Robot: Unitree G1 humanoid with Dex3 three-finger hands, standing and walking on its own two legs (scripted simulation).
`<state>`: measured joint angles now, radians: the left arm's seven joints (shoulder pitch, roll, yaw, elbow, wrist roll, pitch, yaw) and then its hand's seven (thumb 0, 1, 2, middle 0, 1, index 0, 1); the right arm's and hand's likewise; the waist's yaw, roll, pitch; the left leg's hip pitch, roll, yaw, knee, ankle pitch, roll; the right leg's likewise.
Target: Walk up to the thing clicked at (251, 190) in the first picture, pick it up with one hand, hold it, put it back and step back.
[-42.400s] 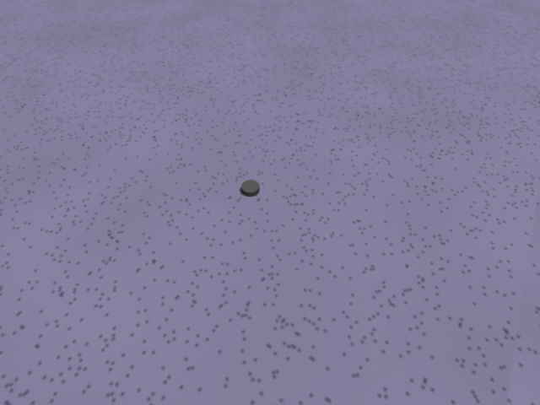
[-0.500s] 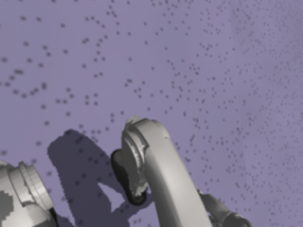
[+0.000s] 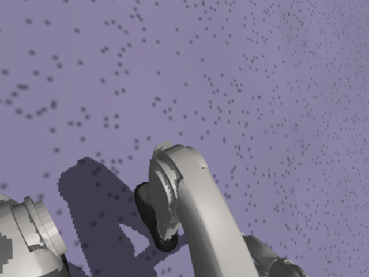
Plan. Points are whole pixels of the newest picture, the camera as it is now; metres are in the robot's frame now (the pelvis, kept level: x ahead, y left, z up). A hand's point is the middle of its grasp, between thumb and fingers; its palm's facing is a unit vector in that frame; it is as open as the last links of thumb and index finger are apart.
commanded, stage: close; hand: left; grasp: from above
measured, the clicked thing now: out of the picture +0.45 +0.38 -0.29
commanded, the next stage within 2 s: settle in 0.30 s
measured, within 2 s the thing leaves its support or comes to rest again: leaves its support in 0.66 s
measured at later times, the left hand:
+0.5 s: hand out of the picture +0.43 +0.37 -0.26, palm faces -0.42 -0.19 -0.89, open 10.2 cm
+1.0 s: hand out of the picture +0.44 +0.39 -0.19, palm faces -0.40 -0.16 -0.90, open 10.2 cm
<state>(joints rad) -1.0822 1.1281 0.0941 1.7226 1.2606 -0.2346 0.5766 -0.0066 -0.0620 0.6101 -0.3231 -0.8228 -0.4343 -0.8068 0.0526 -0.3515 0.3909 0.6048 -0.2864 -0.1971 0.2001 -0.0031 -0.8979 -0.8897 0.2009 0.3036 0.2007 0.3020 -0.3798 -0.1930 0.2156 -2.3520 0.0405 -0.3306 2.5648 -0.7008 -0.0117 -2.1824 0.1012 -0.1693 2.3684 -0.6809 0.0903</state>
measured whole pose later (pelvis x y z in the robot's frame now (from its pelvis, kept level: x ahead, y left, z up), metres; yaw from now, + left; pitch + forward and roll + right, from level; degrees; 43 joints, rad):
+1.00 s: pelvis +0.00 +0.00 +0.01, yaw +2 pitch +29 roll -15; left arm -1.00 1.00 0.09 1.46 1.20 -0.18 0.37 -0.02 -0.06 0.49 -0.44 -0.69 -0.70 -0.67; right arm 0.11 -0.34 0.27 0.62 -0.21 -0.12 0.20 0.00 -0.91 -0.89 0.20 0.30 0.20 0.30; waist -0.30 -0.09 0.10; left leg -2.37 0.04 -0.28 2.52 -0.68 -0.01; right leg -2.21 0.07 -0.14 2.36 -0.69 0.08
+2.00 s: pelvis -0.01 -0.01 +0.09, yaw +10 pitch +34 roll -8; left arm -0.74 0.74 0.04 0.93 1.04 -0.14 0.01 -0.01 -0.05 0.48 -0.43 -0.70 -0.69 -0.69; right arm 0.17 -0.29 0.04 0.62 -0.04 0.07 0.07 0.00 -0.91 -0.89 0.20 0.30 0.20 0.30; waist -0.14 0.03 -0.12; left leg -2.19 0.03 -0.13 2.20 -0.62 0.00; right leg -2.07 0.01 -0.04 2.13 -0.66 0.06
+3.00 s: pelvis +0.04 +0.00 +0.39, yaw +15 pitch +13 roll -2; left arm -0.34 0.42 -0.16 0.80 1.00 0.01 0.11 0.01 -0.02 0.51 -0.38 -0.74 -0.64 -0.75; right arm 0.24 -0.24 -0.02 0.72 0.04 -0.03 -0.06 0.01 -0.91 -0.89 0.20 0.30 0.20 0.30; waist -0.05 0.04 -0.12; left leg -0.89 0.06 -0.01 1.08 -0.43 -0.01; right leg -0.84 -0.01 0.00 1.04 -0.44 0.04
